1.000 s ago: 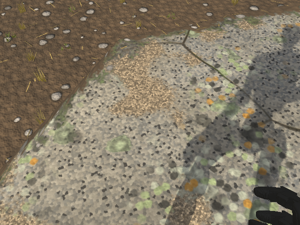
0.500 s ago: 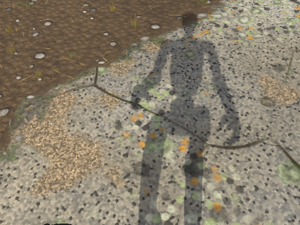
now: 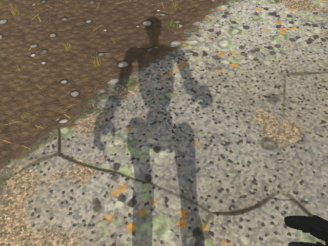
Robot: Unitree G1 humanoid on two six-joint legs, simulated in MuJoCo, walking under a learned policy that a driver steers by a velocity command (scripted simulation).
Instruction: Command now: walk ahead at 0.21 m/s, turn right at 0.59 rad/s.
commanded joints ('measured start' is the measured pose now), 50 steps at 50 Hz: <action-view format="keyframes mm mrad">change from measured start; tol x32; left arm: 1 180 33 -10 -102 -5 -13 -4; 50 -65 120 11 -141 -9 -32 -11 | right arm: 1 234 -233 -68 -13 -17 10 -8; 50 208 -125 -52 79 20 9 -6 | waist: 1 -38 347 -436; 21 -47 97 -119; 23 -67 -323 -98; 50 -127 102 13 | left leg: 1 768 513 -598 -14 487 306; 7 241 263 -124 -183 49 217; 18 311 347 42 -184 20 229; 26 -316 81 -4 583 -453 6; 44 345 40 -13 -54 -145 23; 47 682 442 -692 -251 -751 251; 50 514 323 -351 -257 -424 177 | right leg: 1 -431 21 -35 585 -288 57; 21 -62 -126 -285 -133 274 4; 23 177 -419 224 -299 388 -204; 26 109 -404 284 -422 -110 -230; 30 82 -318 180 -448 28 -177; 43 -82 -240 236 -287 92 -139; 47 -690 -99 -38 515 -106 9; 50 -681 -175 -66 551 112 23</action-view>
